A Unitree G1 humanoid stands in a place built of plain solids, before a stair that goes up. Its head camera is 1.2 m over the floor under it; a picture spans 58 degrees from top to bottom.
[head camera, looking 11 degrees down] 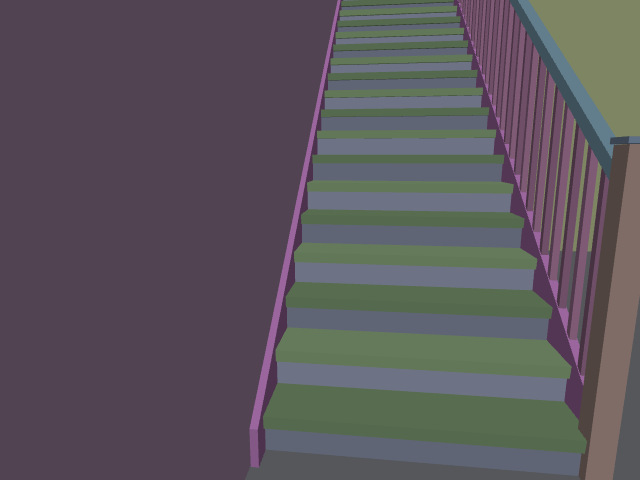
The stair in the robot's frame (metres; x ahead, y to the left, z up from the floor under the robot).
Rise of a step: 0.17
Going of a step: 0.24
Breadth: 1.25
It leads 7 degrees to the right of straight ahead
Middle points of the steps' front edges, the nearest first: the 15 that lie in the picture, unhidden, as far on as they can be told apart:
1.50 -0.38 0.17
1.73 -0.42 0.34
1.97 -0.45 0.51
2.21 -0.48 0.69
2.44 -0.51 0.86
2.68 -0.54 1.03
2.92 -0.57 1.21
3.16 -0.60 1.38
3.40 -0.63 1.55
3.63 -0.66 1.73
3.87 -0.69 1.90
4.11 -0.72 2.07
4.34 -0.75 2.24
4.58 -0.78 2.42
4.82 -0.80 2.59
